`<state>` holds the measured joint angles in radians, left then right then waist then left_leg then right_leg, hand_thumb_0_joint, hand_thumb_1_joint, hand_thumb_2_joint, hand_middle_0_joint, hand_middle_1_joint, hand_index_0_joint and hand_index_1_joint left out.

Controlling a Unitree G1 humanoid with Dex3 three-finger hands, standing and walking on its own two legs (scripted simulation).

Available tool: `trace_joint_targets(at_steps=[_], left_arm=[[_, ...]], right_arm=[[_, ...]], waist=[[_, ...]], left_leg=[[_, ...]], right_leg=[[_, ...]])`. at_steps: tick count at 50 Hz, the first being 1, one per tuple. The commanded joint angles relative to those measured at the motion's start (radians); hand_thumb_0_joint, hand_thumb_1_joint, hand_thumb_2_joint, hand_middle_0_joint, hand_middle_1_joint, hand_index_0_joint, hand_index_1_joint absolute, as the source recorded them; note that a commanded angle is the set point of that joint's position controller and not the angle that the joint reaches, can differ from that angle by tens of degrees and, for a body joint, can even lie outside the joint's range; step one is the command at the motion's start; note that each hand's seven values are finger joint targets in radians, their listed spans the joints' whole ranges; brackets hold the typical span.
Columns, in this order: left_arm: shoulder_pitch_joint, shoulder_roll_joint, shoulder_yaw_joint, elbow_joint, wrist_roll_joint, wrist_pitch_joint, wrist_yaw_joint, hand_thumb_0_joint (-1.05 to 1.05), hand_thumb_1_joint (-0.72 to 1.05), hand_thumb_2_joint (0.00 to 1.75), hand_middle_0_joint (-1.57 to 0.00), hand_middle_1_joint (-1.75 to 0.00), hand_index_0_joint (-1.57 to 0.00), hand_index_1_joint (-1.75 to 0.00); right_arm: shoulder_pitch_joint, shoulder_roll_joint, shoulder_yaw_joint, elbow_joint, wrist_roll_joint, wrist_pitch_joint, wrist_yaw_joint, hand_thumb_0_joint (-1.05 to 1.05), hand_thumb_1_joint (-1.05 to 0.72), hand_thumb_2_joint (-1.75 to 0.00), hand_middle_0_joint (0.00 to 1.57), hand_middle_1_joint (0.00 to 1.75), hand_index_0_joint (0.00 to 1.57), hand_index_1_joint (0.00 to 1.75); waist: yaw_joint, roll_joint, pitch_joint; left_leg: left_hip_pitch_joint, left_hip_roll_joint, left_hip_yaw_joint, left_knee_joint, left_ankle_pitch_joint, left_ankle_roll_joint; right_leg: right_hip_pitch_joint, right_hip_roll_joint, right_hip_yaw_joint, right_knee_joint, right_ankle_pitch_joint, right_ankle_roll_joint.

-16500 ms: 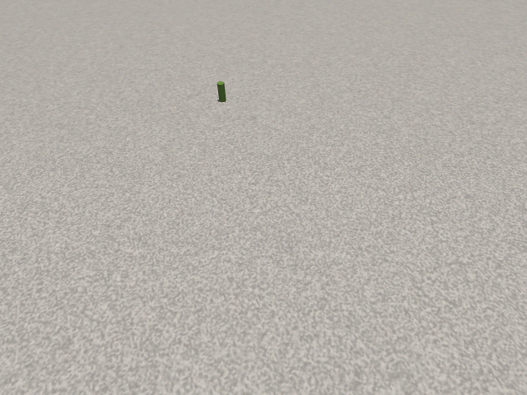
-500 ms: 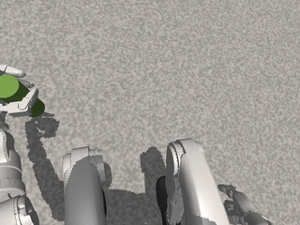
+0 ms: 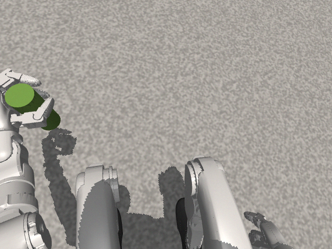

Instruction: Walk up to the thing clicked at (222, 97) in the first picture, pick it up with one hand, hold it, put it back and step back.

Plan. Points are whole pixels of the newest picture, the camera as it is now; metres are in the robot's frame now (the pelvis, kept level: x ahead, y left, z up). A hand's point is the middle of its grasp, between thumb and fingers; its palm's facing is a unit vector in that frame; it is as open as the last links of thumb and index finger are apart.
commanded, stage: settle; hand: left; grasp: from the side
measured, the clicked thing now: (37, 109) +0.45 +0.29 -0.07
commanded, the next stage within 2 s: lift in 0.16 s
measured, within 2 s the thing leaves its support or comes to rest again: neither
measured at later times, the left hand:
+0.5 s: hand (31, 96) +0.45 +0.27 +0.00, palm faces +0.25 -0.97 -0.06, open 7.2 cm
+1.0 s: hand out of the picture +0.42 +0.27 +0.13, palm faces +0.25 -0.97 -0.06, open 7.2 cm
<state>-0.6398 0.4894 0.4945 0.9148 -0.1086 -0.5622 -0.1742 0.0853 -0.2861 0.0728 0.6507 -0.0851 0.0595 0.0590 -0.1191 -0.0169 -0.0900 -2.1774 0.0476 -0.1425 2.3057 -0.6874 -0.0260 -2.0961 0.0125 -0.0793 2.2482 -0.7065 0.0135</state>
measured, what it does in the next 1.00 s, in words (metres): rises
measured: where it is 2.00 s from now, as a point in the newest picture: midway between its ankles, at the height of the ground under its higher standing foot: (152, 246)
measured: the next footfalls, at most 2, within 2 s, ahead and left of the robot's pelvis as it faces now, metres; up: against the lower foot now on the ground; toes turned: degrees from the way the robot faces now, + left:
none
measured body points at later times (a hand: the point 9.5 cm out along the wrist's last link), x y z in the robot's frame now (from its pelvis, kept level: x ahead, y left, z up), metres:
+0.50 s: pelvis +0.00 +0.00 +0.02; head +0.20 +0.05 +0.41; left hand +0.43 +0.32 +0.00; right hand +0.12 -0.27 -0.11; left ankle +0.08 +0.13 -0.33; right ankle +0.10 -0.12 -0.33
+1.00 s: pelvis +0.01 +0.00 +0.12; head +0.19 +0.04 +0.53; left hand +0.40 +0.32 +0.13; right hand +0.18 -0.25 +0.00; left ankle +0.08 +0.13 -0.33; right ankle +0.09 -0.12 -0.33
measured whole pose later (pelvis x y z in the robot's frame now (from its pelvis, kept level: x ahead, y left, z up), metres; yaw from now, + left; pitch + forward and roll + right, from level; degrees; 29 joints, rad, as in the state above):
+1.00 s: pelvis +0.01 +0.00 +0.12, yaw +3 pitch +32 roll -4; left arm -0.41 0.35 0.37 0.51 -0.17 -0.36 -0.13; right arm 0.13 -0.26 0.00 0.61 0.02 0.03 -0.01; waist -0.06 0.02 -0.18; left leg -1.83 0.05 -0.08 1.92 -0.66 -0.02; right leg -1.76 0.00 -0.05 1.89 -0.68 0.01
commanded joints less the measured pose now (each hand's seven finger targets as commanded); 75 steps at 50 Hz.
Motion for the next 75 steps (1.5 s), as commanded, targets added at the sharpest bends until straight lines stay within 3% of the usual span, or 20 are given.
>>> trace_joint_targets(at_steps=[1, 9, 14, 16, 21, 26, 28, 30, 35, 43, 44, 46, 48, 52, 57, 60, 65, 67, 71, 75], left_arm=[[-0.305, 0.273, 0.053, -0.234, -0.007, -0.088, 0.022, 0.00, 0.44, 1.36, -1.31, -1.42, -1.31, -1.44], [-0.329, 0.237, 0.037, -0.193, -0.015, -0.091, 0.020, 0.00, 0.42, 1.35, -1.28, -1.39, -1.28, -1.41], [-0.326, 0.236, 0.024, -0.175, 0.002, -0.086, 0.024, 0.00, 0.43, 1.26, -1.31, -1.42, -1.34, -1.40], [-0.354, 0.281, 0.054, -0.248, -0.001, -0.094, 0.029, 0.00, 0.39, 1.26, -1.30, -1.42, -1.32, -1.40], [-0.344, 0.253, 0.043, -0.271, -0.024, -0.084, 0.007, 0.00, 0.38, 1.25, -1.29, -1.41, -1.32, -1.40], [-0.286, 0.251, 0.041, -0.277, -0.023, -0.058, -0.016, 0.00, 0.37, 1.24, -1.29, -1.41, -1.32, -1.39], [-0.257, 0.203, 0.027, -0.279, -0.040, -0.042, -0.018, 0.00, 0.34, 1.25, -1.28, -1.41, -1.31, -1.39], [-0.260, 0.210, 0.041, -0.318, -0.055, -0.030, -0.011, 0.00, 0.36, 1.25, -1.28, -1.41, -1.31, -1.38], [-0.217, 0.177, -0.004, -0.394, -0.056, 0.006, -0.006, 0.00, 0.32, 1.24, -1.28, -1.40, -1.31, -1.38], [-0.087, 0.115, -0.041, -0.571, -0.080, 0.087, 0.021, 0.00, 0.41, 1.24, -1.26, -1.40, -1.30, -1.37], [-0.158, 0.179, -0.013, -0.685, -0.075, 0.086, 0.035, 0.00, 0.42, 1.22, -1.26, -1.38, -1.30, -1.35], [-0.064, 0.079, -0.070, -0.653, -0.081, 0.116, 0.049, 0.00, 0.41, 1.23, -1.26, -1.39, -1.30, -1.36], [-0.014, 0.051, -0.074, -0.657, -0.089, 0.138, 0.064, 0.00, 0.40, 1.23, -1.24, -1.38, -1.28, -1.35], [0.035, 0.054, -0.105, -0.775, -0.074, 0.165, 0.082, 0.00, 0.34, 1.20, -1.24, -1.36, -1.27, -1.33], [0.183, 0.001, -0.129, -0.828, -0.096, 0.214, 0.110, 0.00, 0.35, 1.19, -1.21, -1.34, -1.25, -1.32], [0.161, -0.008, -0.152, -0.911, -0.090, 0.227, 0.138, 0.00, 0.31, 1.21, -1.23, -1.36, -1.26, -1.34], [0.215, -0.061, -0.201, -0.846, -0.070, 0.230, 0.161, 0.00, 0.30, 1.20, -1.24, -1.35, -1.27, -1.34], [0.176, -0.030, -0.192, -0.887, -0.062, 0.220, 0.167, 0.00, 0.30, 1.19, -1.23, -1.34, -1.26, -1.33], [0.236, -0.091, -0.229, -0.777, -0.063, 0.224, 0.166, 0.00, 0.31, 1.20, -1.24, -1.34, -1.26, -1.33], [0.226, -0.094, -0.243, -0.815, -0.061, 0.212, 0.161, 0.00, 0.29, 1.18, -1.25, -1.34, -1.27, -1.32]], right_arm=[[0.127, -0.210, -0.078, -0.050, -0.005, -0.013, -0.019, 0.00, -0.88, -0.90, 0.20, 0.30, 0.20, 0.30], [0.135, -0.202, -0.081, -0.038, -0.005, -0.018, -0.017, 0.00, -0.88, -0.90, 0.20, 0.30, 0.20, 0.30], [0.139, -0.204, -0.084, -0.044, -0.005, -0.015, -0.018, 0.00, -0.91, -0.90, 0.20, 0.30, 0.20, 0.30], [0.149, -0.203, -0.088, -0.040, -0.004, -0.014, -0.018, 0.00, -0.91, -0.90, 0.20, 0.30, 0.20, 0.30], [0.155, -0.196, -0.098, -0.033, 0.006, -0.019, -0.022, 0.00, -0.91, -0.90, 0.20, 0.30, 0.20, 0.30], [0.155, -0.194, -0.115, -0.046, 0.022, -0.021, -0.031, 0.00, -0.91, -0.90, 0.20, 0.30, 0.20, 0.30], [0.157, -0.189, -0.117, -0.056, 0.029, -0.022, -0.033, 0.00, -0.91, -0.90, 0.20, 0.30, 0.20, 0.30], [0.153, -0.190, -0.120, -0.060, 0.038, -0.029, -0.038, 0.00, -0.91, -0.90, 0.20, 0.30, 0.20, 0.30], [0.146, -0.173, -0.131, -0.083, 0.055, -0.039, -0.050, 0.00, -0.91, -0.90, 0.20, 0.30, 0.20, 0.30], [0.137, -0.169, -0.142, -0.123, 0.089, -0.053, -0.075, 0.00, -0.90, -0.89, 0.20, 0.30, 0.20, 0.30], [0.147, -0.162, -0.141, -0.120, 0.090, -0.054, -0.080, 0.00, -0.90, -0.89, 0.20, 0.30, 0.20, 0.30], [0.142, -0.145, -0.139, -0.122, 0.096, -0.055, -0.081, 0.00, -0.90, -0.89, 0.20, 0.30, 0.20, 0.30], [0.131, -0.144, -0.143, -0.125, 0.102, -0.064, -0.086, 0.00, -0.89, -0.89, 0.20, 0.30, 0.20, 0.30], [0.125, -0.135, -0.151, -0.142, 0.109, -0.068, -0.094, 0.00, -0.90, -0.89, 0.20, 0.30, 0.20, 0.30], [0.131, -0.115, -0.145, -0.146, 0.120, -0.082, -0.099, 0.00, -0.90, -0.89, 0.20, 0.30, 0.20, 0.30], [0.121, -0.111, -0.146, -0.156, 0.121, -0.088, -0.104, 0.00, -0.90, -0.90, 0.20, 0.30, 0.20, 0.30], [0.126, -0.089, -0.135, -0.139, 0.120, -0.099, -0.109, 0.00, -0.89, -0.89, 0.20, 0.30, 0.20, 0.30], [0.131, -0.094, -0.138, -0.146, 0.118, -0.105, -0.113, 0.00, -0.90, -0.89, 0.20, 0.30, 0.20, 0.30], [0.137, -0.082, -0.128, -0.133, 0.115, -0.115, -0.111, 0.00, -0.90, -0.90, 0.20, 0.30, 0.20, 0.30], [0.142, -0.083, -0.130, -0.136, 0.111, -0.122, -0.104, 0.00, -0.91, -0.90, 0.20, 0.30, 0.20, 0.30]], waist=[[0.010, 0.219, -0.656], [-0.007, 0.205, -0.653], [0.004, 0.219, -0.677], [0.023, 0.229, -0.718], [0.009, 0.207, -0.718], [0.032, 0.198, -0.734], [0.030, 0.180, -0.733], [0.043, 0.170, -0.727], [0.037, 0.133, -0.691], [0.067, 0.173, -0.730], [0.076, 0.199, -0.754], [0.060, 0.165, -0.705], [0.058, 0.153, -0.671], [0.074, 0.154, -0.673], [0.076, 0.096, -0.672], [0.069, 0.103, -0.637], [0.058, 0.096, -0.503], [0.063, 0.107, -0.519], [0.061, 0.098, -0.454], [0.076, 0.118, -0.437]], left_leg=[[0.482, -0.012, 0.069, -0.284, 0.136, 0.044], [0.480, -0.015, 0.075, -0.285, 0.128, 0.048], [0.504, -0.017, 0.079, -0.302, 0.132, 0.045], [0.519, -0.018, 0.084, -0.308, 0.142, 0.045], [0.515, -0.016, 0.091, -0.309, 0.159, 0.052], [0.548, -0.018, 0.093, -0.358, 0.136, 0.050], [0.555, -0.019, 0.095, -0.372, 0.136, 0.052], [0.560, -0.020, 0.096, -0.391, 0.128, 0.053], [0.570, -0.016, 0.094, -0.451, 0.076, 0.056], [0.795, -0.012, 0.057, -0.596, 0.136, 0.043], [0.816, -0.011, 0.065, -0.601, 0.161, 0.044], [0.844, -0.011, 0.059, -0.634, 0.190, 0.047], [0.870, -0.010, 0.056, -0.668, 0.176, 0.047], [0.947, -0.011, 0.061, -0.750, 0.152, 0.045], [1.041, -0.017, 0.075, -0.816, 0.288, 0.053], [1.098, -0.016, 0.079, -0.872, 0.301, 0.052], [1.167, -0.018, 0.074, -0.980, 0.295, 0.048], [1.227, -0.020, 0.077, -1.012, 0.316, 0.045], [1.299, -0.019, 0.079, -1.082, 0.339, 0.040], [1.367, -0.021, 0.081, -1.149, 0.361, 0.033]], right_leg=[[0.311, 0.028, -0.041, -0.250, 0.180, -0.050], [0.317, 0.026, -0.035, -0.264, 0.178, -0.047], [0.331, 0.021, -0.031, -0.270, 0.176, -0.050], [0.353, 0.023, -0.026, -0.276, 0.183, -0.050], [0.381, 0.023, -0.012, -0.300, 0.207, -0.045], [0.395, 0.020, -0.006, -0.331, 0.174, -0.050], [0.422, 0.018, -0.002, -0.356, 0.175, -0.048], [0.433, 0.017, 0.002, -0.380, 0.168, -0.047], [0.469, 0.016, 0.024, -0.468, 0.108, -0.044], [0.534, 0.006, 0.015, -0.545, 0.179, -0.052], [0.566, 0.007, 0.023, -0.562, 0.198, -0.052], [0.590, 0.006, 0.021, -0.595, 0.221, -0.048], [0.608, 0.005, 0.025, -0.636, 0.214, -0.046], [0.716, 0.001, 0.038, -0.726, 0.201, -0.043], [0.888, 0.005, 0.040, -0.822, 0.324, -0.032], [0.950, 0.006, 0.046, -0.883, 0.342, -0.030], [0.998, 0.007, 0.042, -0.964, 0.338, -0.034], [1.061, 0.005, 0.043, -0.999, 0.360, -0.033], [1.109, 0.003, 0.042, -1.063, 0.381, -0.033], [1.171, 0.003, 0.035, -1.117, 0.396, -0.036]])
